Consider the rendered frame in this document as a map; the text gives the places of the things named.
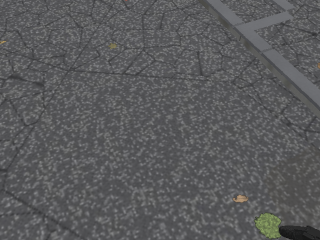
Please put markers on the right robot hand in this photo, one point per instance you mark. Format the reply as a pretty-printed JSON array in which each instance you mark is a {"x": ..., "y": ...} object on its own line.
[{"x": 299, "y": 232}]

